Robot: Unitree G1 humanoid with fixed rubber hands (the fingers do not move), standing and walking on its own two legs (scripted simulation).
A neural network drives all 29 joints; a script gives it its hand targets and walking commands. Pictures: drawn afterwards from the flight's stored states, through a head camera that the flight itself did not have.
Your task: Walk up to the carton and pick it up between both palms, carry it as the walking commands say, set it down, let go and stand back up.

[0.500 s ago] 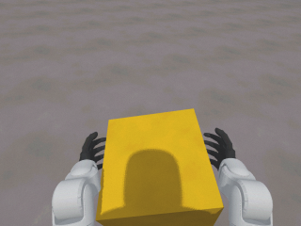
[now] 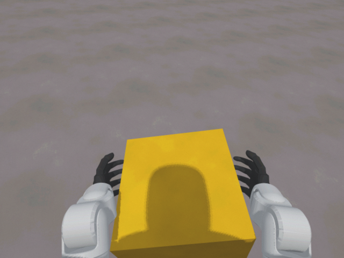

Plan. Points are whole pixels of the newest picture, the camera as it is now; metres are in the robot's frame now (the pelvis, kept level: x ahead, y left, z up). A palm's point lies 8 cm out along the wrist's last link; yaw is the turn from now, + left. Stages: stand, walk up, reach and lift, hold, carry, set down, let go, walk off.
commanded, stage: carry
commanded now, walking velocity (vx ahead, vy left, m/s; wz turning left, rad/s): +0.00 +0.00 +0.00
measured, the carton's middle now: (182, 205) +0.26 -0.01 -0.01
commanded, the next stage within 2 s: none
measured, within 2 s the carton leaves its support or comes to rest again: neither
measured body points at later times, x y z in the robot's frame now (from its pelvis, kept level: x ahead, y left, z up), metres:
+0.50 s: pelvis +0.08 -0.04 +0.01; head +0.10 -0.05 +0.46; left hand +0.35 +0.12 +0.09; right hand +0.35 -0.20 +0.09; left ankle +0.02 +0.09 -0.72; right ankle +0.04 -0.11 -0.73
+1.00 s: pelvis +0.04 -0.02 +0.00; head +0.00 -0.01 +0.45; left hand +0.30 +0.14 +0.09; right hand +0.30 -0.18 +0.11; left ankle +0.05 +0.09 -0.73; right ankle +0.04 -0.11 -0.73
